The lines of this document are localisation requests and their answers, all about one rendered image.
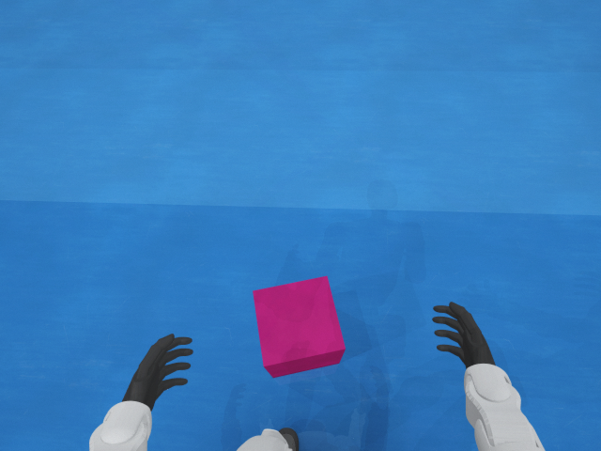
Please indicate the left robot foot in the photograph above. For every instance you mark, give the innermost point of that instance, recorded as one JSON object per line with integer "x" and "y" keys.
{"x": 291, "y": 438}

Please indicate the robot right hand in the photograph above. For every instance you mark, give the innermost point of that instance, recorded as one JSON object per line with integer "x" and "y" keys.
{"x": 474, "y": 349}

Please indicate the carton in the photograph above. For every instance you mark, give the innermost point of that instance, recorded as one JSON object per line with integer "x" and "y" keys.
{"x": 298, "y": 327}

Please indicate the left robot forearm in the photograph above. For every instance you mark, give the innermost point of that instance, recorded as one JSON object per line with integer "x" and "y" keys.
{"x": 126, "y": 427}

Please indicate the right robot forearm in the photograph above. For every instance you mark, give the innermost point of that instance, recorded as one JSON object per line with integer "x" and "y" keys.
{"x": 493, "y": 409}

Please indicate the left robot shin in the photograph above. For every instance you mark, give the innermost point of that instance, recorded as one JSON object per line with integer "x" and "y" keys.
{"x": 273, "y": 433}

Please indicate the robot left hand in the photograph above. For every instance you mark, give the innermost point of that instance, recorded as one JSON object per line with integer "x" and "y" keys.
{"x": 147, "y": 382}

